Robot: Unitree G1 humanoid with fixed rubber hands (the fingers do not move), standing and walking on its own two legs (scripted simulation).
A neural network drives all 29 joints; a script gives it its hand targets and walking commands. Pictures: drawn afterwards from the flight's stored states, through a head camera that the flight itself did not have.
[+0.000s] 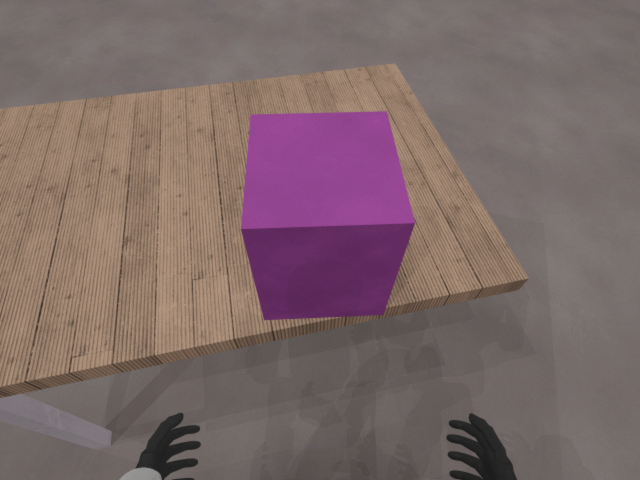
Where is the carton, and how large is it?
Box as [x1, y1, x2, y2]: [241, 111, 414, 319]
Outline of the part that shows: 386,111 251,114 241,230 264,319 383,314 414,224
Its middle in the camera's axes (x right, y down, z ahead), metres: +0.00 -0.03 +0.60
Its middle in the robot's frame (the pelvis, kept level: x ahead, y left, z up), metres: +0.47 +0.04 -0.01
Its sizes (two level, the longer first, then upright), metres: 0.210 0.200 0.250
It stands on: a table, 0.65 m high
